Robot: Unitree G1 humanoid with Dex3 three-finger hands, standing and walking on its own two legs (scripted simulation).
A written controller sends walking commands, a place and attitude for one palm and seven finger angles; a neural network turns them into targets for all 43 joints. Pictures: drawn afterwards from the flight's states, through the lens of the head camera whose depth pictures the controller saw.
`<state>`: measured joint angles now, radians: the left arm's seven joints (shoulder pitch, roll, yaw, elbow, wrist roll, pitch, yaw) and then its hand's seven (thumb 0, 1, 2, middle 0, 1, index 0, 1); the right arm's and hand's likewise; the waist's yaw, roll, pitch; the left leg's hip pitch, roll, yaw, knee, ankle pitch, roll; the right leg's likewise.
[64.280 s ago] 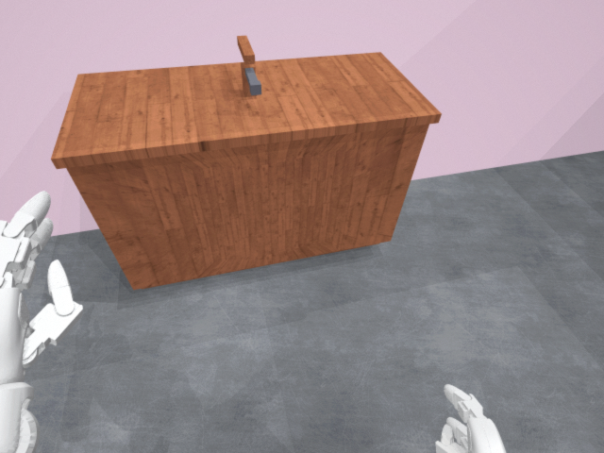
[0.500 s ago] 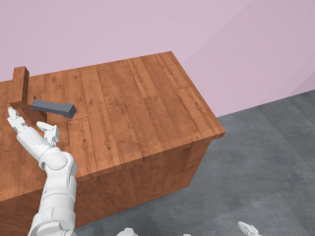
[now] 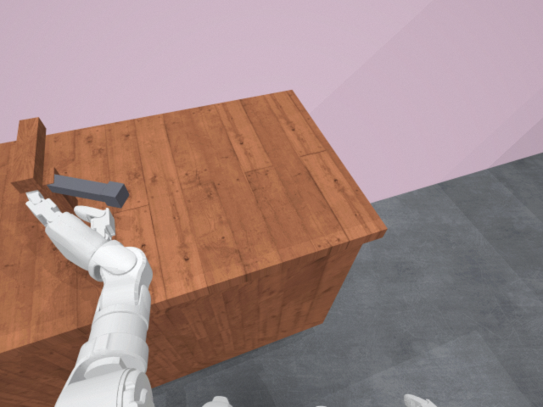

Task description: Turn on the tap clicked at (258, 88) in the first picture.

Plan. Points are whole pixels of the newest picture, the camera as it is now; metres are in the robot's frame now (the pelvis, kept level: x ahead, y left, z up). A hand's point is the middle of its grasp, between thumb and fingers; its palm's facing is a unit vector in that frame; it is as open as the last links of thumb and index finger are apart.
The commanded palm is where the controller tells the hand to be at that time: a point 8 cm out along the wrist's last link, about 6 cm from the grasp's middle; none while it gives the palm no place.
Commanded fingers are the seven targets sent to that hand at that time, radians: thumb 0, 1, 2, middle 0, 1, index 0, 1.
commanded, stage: push the lever round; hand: left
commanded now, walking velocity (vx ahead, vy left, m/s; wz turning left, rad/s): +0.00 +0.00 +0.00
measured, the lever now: (115, 194) +0.42 +0.26 +0.06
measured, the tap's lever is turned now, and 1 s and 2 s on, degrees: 58 67 68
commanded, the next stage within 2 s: lift the hand up off the lever in 0.92 s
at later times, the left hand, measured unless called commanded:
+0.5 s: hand (118, 205) +0.41 +0.25 +0.05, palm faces +0.88 -0.47 -0.09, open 7.8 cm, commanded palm +0.36 +0.26 +0.05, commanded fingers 0.00 0.90 0.90 -0.15 -0.15 -0.15 -0.15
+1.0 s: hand (124, 200) +0.42 +0.25 +0.05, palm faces +0.90 -0.43 -0.09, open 8.0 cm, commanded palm +0.38 +0.26 +0.05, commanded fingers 0.00 0.90 0.90 -0.15 -0.15 -0.15 -0.15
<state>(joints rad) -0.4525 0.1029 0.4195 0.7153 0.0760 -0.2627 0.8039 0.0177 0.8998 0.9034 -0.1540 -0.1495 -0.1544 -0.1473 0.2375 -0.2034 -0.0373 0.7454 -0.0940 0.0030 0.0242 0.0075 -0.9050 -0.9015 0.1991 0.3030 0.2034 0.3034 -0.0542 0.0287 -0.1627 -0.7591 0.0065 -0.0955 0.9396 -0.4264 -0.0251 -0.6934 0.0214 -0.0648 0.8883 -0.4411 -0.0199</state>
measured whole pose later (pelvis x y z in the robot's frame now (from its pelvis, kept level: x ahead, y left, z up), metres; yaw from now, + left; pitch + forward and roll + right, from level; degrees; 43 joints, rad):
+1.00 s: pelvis -0.02 -0.02 -0.01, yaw +0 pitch +16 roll -1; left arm -0.69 0.19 0.56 1.02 0.17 -0.34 0.92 0.02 0.93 0.91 -0.13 -0.14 -0.05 -0.12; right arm 0.27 -0.20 -0.03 0.79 -0.12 0.01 0.02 0.01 -0.91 -0.90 0.20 0.30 0.20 0.30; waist -0.11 0.02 -0.16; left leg -0.83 0.02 -0.10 0.95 -0.40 -0.04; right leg -0.78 0.03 -0.07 0.92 -0.43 -0.04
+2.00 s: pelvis +0.00 -0.01 +0.01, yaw +0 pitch +13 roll -1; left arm -0.57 0.12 0.55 0.80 0.13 -0.20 0.86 0.02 0.90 0.90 -0.15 -0.15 -0.15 -0.14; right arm 0.25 -0.19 -0.04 0.77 -0.11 -0.03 0.03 0.01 -0.91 -0.90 0.20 0.30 0.20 0.30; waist -0.10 0.01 -0.15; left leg -0.71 0.02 -0.09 0.88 -0.40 -0.04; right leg -0.66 0.03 -0.06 0.85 -0.42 -0.04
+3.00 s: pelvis +0.02 -0.01 +0.02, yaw -1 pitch +10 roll -1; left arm -0.36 0.02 0.43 0.39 0.03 0.08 0.79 0.02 0.90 0.90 -0.15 -0.15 -0.30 -0.19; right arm 0.21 -0.18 -0.04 0.77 -0.10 -0.10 0.04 0.01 -0.91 -0.90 0.20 0.30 0.20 0.30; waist -0.05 0.02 -0.12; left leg -0.58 0.03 -0.07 0.82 -0.42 -0.04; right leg -0.53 0.04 -0.05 0.78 -0.43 -0.03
